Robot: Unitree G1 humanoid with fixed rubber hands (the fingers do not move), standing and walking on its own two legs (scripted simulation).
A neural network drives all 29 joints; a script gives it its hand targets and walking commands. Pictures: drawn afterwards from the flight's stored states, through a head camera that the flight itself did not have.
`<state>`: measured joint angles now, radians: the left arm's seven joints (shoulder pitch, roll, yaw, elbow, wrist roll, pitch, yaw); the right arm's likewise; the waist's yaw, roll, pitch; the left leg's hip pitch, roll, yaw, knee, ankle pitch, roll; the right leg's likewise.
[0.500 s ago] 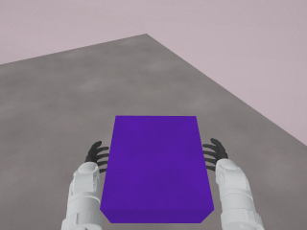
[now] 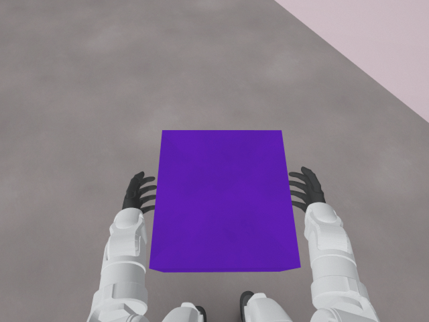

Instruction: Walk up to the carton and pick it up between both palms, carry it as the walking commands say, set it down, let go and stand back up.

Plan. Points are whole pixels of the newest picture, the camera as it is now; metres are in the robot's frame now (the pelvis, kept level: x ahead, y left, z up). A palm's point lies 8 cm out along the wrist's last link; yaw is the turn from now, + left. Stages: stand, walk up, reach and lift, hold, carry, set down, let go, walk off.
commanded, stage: set down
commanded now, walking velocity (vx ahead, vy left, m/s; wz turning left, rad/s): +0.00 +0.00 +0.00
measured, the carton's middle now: (221, 202) +0.36 -0.01 -0.13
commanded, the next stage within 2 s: none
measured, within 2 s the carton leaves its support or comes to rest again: neither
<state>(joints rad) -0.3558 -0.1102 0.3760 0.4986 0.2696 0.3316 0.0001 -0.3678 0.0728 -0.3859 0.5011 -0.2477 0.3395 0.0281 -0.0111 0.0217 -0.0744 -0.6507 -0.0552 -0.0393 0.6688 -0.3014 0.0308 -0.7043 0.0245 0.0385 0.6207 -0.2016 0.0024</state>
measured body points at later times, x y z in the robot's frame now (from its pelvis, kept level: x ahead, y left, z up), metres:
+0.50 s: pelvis -0.04 -0.02 -0.07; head +0.14 -0.02 +0.34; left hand +0.36 +0.17 -0.13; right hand +0.35 -0.19 -0.14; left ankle +0.00 +0.10 -0.72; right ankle +0.05 -0.12 -0.72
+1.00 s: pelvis -0.05 -0.01 -0.15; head +0.16 -0.01 +0.25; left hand +0.39 +0.17 -0.23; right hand +0.38 -0.19 -0.23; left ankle +0.00 +0.10 -0.72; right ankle +0.05 -0.12 -0.72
